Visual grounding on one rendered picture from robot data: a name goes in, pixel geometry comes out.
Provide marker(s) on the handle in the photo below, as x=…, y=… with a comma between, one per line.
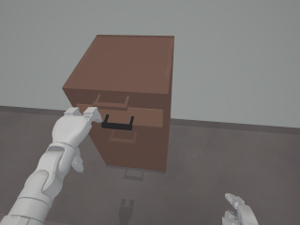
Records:
x=106, y=124
x=110, y=106
x=122, y=141

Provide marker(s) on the drawer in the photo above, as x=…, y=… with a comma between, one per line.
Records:
x=142, y=116

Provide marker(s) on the robot left forearm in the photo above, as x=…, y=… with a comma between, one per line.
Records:
x=41, y=187

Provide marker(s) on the cabinet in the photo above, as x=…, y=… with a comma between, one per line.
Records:
x=136, y=70

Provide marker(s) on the right robot hand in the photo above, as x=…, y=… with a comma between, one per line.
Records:
x=244, y=215

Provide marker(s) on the left robot hand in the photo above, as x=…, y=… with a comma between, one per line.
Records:
x=72, y=128

